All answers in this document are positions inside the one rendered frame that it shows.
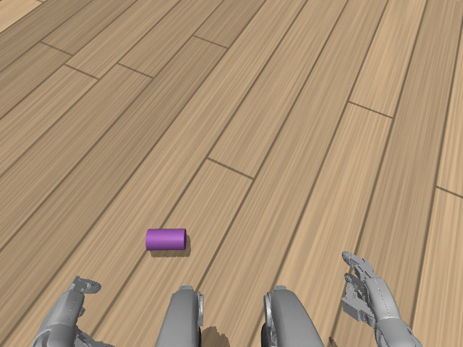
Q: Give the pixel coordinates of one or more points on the right robot arm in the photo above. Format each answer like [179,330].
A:
[395,333]

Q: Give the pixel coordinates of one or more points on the left robot arm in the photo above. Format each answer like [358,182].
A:
[58,335]

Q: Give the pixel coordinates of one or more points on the right robot hand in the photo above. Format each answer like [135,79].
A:
[374,301]

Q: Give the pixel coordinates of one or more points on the can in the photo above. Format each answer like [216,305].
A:
[166,239]

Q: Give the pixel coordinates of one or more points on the left robot hand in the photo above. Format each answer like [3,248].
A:
[68,308]

